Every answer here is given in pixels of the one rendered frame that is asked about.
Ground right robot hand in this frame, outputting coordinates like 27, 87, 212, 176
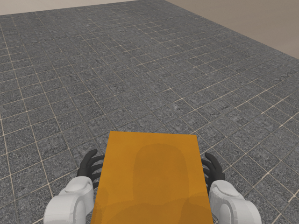
201, 152, 225, 195

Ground carton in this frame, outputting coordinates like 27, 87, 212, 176
90, 131, 214, 224

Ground robot left forearm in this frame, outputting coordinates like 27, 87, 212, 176
43, 176, 94, 224

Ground left robot hand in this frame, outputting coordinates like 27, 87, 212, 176
76, 149, 105, 189

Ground robot right forearm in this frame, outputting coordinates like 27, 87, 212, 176
209, 180, 262, 224

